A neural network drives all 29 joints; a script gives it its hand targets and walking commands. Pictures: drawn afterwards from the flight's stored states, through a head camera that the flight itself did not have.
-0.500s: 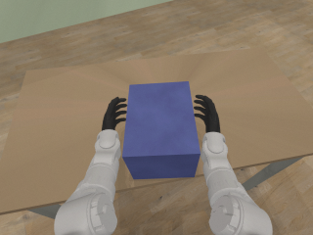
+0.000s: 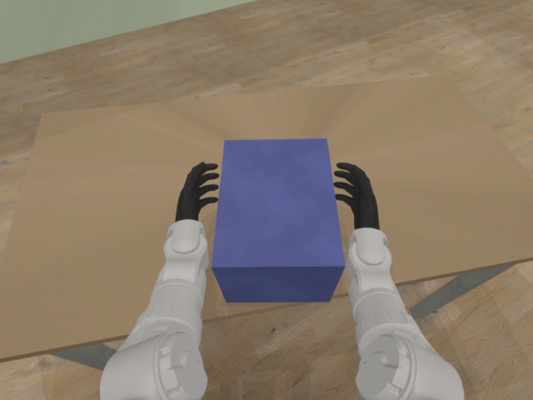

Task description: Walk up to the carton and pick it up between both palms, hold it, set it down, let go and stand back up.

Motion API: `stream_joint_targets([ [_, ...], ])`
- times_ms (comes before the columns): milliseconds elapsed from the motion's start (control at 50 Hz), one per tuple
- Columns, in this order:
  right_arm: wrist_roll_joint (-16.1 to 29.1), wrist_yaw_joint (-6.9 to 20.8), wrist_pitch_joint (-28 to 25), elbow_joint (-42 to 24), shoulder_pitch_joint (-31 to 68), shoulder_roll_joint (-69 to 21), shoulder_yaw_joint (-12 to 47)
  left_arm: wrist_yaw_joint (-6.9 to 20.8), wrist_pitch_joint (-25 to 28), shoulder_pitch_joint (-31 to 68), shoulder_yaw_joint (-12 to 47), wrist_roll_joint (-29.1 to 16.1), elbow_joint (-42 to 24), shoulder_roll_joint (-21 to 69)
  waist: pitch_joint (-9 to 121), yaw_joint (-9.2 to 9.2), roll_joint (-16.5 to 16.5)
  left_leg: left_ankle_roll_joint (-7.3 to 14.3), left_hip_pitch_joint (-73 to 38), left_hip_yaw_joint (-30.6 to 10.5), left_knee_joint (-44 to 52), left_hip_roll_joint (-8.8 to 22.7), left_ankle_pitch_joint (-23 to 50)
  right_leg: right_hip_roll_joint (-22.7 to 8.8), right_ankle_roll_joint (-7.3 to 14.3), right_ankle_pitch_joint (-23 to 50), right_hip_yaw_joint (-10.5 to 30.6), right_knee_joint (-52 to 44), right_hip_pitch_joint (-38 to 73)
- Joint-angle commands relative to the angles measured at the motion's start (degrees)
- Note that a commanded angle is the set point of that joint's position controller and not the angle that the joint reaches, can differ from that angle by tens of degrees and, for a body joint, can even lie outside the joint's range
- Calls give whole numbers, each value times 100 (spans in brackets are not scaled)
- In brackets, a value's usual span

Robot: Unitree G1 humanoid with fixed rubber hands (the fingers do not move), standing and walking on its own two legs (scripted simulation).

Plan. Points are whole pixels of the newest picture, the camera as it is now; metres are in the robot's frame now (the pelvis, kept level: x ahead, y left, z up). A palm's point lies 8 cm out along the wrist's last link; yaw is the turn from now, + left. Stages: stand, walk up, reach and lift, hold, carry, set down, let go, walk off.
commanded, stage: set down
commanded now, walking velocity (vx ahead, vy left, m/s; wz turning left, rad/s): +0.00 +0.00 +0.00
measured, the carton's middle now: (276, 220) +0.41 -0.03 -0.03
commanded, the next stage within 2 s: none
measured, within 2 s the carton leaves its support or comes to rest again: neither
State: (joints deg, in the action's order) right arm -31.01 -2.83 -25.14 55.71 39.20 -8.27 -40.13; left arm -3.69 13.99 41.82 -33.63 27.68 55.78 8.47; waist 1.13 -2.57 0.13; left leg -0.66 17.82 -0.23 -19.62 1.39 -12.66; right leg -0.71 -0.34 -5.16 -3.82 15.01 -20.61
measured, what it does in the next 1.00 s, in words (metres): stands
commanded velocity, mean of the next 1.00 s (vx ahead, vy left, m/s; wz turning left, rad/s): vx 0.00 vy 0.00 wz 0.00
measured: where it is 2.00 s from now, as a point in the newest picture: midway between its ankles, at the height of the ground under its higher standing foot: outside the picture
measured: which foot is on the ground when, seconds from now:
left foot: down 0.00-1.00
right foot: down 0.00-1.00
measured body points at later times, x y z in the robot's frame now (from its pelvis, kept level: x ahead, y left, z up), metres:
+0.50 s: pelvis +0.00 +0.00 +0.00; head +0.09 +0.01 +0.44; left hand +0.42 +0.11 +0.02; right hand +0.39 -0.17 +0.02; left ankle -0.04 +0.12 -0.75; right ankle +0.01 -0.12 -0.75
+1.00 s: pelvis -0.01 +0.00 -0.01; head +0.09 +0.01 +0.43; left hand +0.43 +0.10 +0.01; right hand +0.39 -0.17 +0.01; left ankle -0.04 +0.12 -0.75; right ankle +0.01 -0.12 -0.75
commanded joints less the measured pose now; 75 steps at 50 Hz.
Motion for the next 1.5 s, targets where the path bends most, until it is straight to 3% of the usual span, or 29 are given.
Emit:
stream_joint_targets([
  [0,-389,622,109,486,2340,-2555,1448,471,160,2543,1277,225,63,2368,2373,25,11,-126,486,611,263,-92,1427,63,-54,1992,-237,568,2747],
  [120,-409,582,3,443,2236,-2562,1539,465,248,2357,1309,245,-4,2342,2534,17,-129,-120,445,597,180,-86,1594,85,-64,2229,-240,623,2738],
  [220,-449,588,12,426,2200,-2509,1514,479,206,2211,1166,340,83,2248,2293,73,-189,-22,742,588,292,-102,1131,32,-57,1917,-214,589,2792],
  [340,-473,608,20,413,2159,-2546,1409,476,193,2227,1265,344,-33,2353,2416,43,-49,-66,532,579,254,-103,1323,45,-40,1906,-233,569,2615],
  [460,-494,612,30,444,2106,-2508,1397,457,200,2171,1257,365,-8,2333,2397,24,-111,-67,462,560,196,-106,1431,66,-39,1849,-250,557,2480],
  [620,-519,610,108,285,2058,-2418,1289,470,152,2062,1055,427,-12,2164,2218,92,-99,-9,609,596,267,-132,1174,48,-60,1661,-215,550,2507],
  [720,-400,574,48,324,1937,-2107,1379,382,201,1909,1055,418,-67,1933,2329,131,-111,-48,419,581,115,-128,1675,102,-65,1890,-212,633,2380],
  [800,-187,418,2,357,1946,-1347,1203,193,271,1938,841,320,-108,1161,2411,183,-96,-40,476,605,58,-114,1559,102,-51,1807,-175,627,2298],
  [860,365,119,27,502,1919,-214,1219,-93,326,2003,768,3,-102,33,2512,257,-49,-32,609,661,5,-118,1553,138,-49,1931,-29,716,2344],
  [900,1042,-103,102,721,2295,411,1549,-328,377,2436,1128,-546,86,-535,2781,213,120,-17,917,680,-77,-116,1298,149,11,1794,108,821,2233],
  [920,1408,-182,115,842,2420,555,1800,-441,415,2615,1309,-833,147,-686,2973,289,212,-39,919,681,-202,-98,1406,188,33,1812,123,898,2037],
  [980,2237,-326,86,1165,2787,924,2368,-674,671,3080,1827,-1599,592,-997,3897,266,429,-189,894,605,-637,-57,1663,237,105,1962,191,1132,1548],
  [1020,2698,-399,60,1271,3045,1241,2701,-724,812,3174,2002,-1989,1092,-1254,4288,320,445,-290,1030,537,-958,-65,1884,258,134,2182,225,1381,1410],
  [1080,3233,-429,107,1568,3245,1584,3154,-691,988,3267,2200,-2480,1878,-1594,4457,380,141,-298,1436,498,-1178,-86,1718,259,104,2136,262,1653,1322],
  [1140,3647,-439,71,1791,3496,1917,3463,-640,1128,3338,2478,-2966,2388,-1828,4607,349,-35,-349,1471,457,-1486,-94,1996,318,53,2260,228,1939,980],
  [1200,3959,-411,-30,2052,3628,2256,3667,-544,1233,3382,2784,-3298,2762,-1925,4605,214,-5,-466,1418,381,-1779,-78,2441,342,81,2547,156,2133,564],
  [1280,4275,-303,-98,2322,3864,2569,3832,-403,1328,3742,3248,-3793,2712,-2006,4691,-3,9,-532,1237,337,-2018,-102,2542,363,62,2400,62,2223,1],
  [1380,4798,-79,48,2355,4102,2753,4261,-292,1419,4114,3606,-4152,2562,-2316,4973,54,121,-471,1549,383,-2051,-123,2232,315,73,2087,93,2366,-146],
  [1480,4970,73,215,1903,4331,2964,4352,-225,1372,4381,3870,-4463,2283,-2481,5568,100,206,-423,1733,409,-2129,-202,2015,281,70,1941,127,2459,-124],
])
